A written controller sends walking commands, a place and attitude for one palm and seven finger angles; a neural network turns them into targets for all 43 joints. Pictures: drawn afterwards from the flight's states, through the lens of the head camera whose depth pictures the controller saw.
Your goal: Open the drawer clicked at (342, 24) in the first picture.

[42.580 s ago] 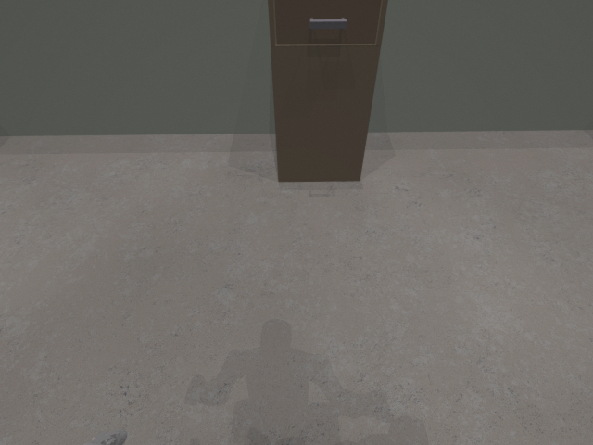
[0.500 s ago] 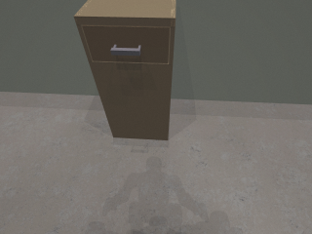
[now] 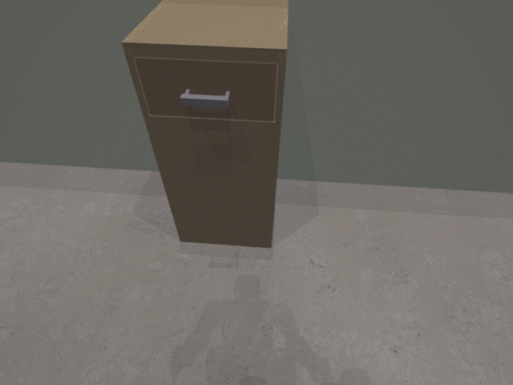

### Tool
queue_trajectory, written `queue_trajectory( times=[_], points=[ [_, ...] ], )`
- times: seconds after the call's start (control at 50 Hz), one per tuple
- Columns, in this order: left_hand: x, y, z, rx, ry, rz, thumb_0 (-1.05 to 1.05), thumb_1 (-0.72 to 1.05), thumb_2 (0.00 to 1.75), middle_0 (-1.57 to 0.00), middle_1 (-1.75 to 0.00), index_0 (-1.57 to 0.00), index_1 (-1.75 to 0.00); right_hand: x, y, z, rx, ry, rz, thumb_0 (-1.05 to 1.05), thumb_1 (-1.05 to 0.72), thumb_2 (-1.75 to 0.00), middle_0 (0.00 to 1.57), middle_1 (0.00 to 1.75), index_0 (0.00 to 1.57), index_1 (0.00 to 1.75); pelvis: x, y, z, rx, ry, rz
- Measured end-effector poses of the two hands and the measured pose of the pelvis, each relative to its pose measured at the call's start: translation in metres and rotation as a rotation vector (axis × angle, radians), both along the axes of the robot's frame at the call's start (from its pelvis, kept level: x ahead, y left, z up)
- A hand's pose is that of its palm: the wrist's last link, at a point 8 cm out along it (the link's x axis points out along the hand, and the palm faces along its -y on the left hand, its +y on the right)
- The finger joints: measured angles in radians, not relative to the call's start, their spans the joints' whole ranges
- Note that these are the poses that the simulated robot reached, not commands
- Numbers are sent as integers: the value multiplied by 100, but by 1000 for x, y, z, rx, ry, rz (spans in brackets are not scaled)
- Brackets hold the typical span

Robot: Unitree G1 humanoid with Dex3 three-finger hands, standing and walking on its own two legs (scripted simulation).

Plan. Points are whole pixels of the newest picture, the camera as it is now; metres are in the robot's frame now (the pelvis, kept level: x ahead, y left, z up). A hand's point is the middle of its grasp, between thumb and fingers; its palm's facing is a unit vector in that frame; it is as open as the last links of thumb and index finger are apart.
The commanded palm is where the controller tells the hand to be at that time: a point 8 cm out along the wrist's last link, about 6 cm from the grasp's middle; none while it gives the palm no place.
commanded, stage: take the last steps up to it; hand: left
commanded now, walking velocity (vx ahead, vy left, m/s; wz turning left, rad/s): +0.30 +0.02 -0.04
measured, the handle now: (206, 97) +0.84 +0.19 +0.02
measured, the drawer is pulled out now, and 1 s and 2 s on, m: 0.00 0.00 0.00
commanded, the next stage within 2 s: come to a stop and stand still in 0.68 s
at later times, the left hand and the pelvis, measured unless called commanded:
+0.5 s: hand (151, 351) +0.22 +0.22 -0.17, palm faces -0.03 -0.98 -0.19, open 7.4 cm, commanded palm none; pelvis +0.15 +0.03 +0.00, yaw +0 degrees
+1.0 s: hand (173, 305) +0.32 +0.20 -0.19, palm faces +0.04 -0.98 -0.21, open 7.3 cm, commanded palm none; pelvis +0.32 +0.02 -0.01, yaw -1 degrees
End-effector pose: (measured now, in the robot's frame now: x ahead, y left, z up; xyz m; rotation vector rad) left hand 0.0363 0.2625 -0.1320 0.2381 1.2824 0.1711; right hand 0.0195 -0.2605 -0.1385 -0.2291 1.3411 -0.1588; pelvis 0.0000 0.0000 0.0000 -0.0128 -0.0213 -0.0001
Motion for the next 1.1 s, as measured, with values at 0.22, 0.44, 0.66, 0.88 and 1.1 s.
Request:
queue_trajectory(
  times=[0.22,0.44,0.66,0.88,1.1],
  points=[
    [-46,-3,-31,-136,265,111,1,90,89,-21,-30,-21,-30,28,63,-5,36,66,-45,1,-91,-90,20,30,20,29,59,33,-12,-2,1,3],
    [118,14,-10,-91,78,19,1,91,90,-20,-30,-20,-30,24,103,0,100,215,-132,0,-91,-90,20,30,20,29,125,44,1,10,27,-2],
    [274,-27,-13,-67,-150,-36,0,91,90,-20,-30,-20,-30,108,60,-24,113,242,-174,1,-91,-90,20,30,20,29,213,7,-18,6,7,9],
    [266,-11,-30,-88,76,58,-1,93,90,-20,-30,-20,-30,334,42,-3,17,-165,-31,0,-91,-90,20,30,19,29,291,18,-14,-18,29,-20],
    [301,-12,-9,0,104,53,1,91,90,-20,-30,-20,-30,387,36,-17,69,-133,-15,0,-90,-90,20,30,20,29,316,-1,-10,31,31,-30]
  ],
)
